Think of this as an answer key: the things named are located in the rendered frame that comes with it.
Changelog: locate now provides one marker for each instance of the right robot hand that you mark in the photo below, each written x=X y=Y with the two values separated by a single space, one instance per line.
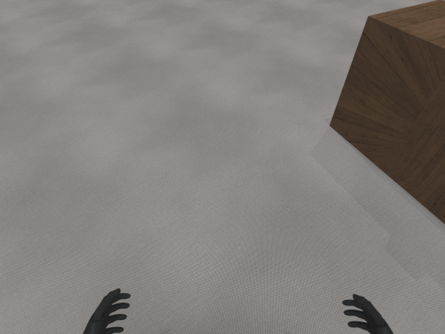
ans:
x=374 y=324

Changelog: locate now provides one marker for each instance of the left robot hand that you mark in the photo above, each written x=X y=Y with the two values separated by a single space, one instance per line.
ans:
x=101 y=319

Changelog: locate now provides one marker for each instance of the pedestal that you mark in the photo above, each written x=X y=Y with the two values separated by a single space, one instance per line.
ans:
x=392 y=105

